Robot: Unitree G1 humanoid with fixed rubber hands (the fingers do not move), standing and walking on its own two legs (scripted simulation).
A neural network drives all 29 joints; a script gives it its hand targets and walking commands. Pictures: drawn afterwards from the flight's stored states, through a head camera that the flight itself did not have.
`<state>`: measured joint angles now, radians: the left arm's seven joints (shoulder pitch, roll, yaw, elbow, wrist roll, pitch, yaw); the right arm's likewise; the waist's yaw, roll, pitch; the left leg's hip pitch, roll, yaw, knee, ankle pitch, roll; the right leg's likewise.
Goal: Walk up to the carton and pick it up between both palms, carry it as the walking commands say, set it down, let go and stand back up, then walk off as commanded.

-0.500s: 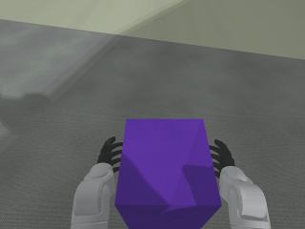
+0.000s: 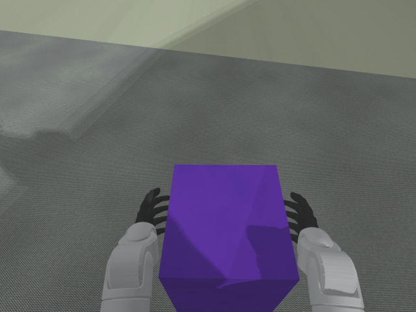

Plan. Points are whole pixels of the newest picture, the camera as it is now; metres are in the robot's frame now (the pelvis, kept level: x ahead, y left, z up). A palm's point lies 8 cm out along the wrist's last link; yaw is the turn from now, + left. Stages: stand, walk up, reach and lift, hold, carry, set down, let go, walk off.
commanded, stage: carry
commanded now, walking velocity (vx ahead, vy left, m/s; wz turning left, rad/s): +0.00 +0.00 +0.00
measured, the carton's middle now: (224, 243) +0.28 -0.01 -0.03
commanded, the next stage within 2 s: hold in 0.46 s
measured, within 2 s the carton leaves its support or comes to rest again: neither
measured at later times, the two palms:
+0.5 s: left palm (148, 225) +0.29 +0.14 +0.04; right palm (301, 231) +0.28 -0.15 +0.03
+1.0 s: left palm (146, 240) +0.26 +0.14 +0.05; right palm (306, 232) +0.27 -0.15 +0.05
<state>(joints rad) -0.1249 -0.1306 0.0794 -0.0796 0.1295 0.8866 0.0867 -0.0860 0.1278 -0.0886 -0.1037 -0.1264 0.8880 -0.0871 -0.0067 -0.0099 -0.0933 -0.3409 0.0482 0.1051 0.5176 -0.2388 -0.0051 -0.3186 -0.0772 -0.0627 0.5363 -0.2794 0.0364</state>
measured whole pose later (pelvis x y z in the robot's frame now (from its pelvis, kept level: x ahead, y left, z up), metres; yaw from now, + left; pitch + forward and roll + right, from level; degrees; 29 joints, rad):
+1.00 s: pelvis -0.03 -0.02 +0.00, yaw +4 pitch -8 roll +0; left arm -0.35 -0.18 0.31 0.38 0.33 0.68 -0.01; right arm -0.35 0.18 -0.29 0.37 -0.33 0.70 0.01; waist -0.01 0.00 0.04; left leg -0.12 0.00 -0.12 0.44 -0.18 -0.03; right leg -0.08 0.00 0.08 0.45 -0.23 0.02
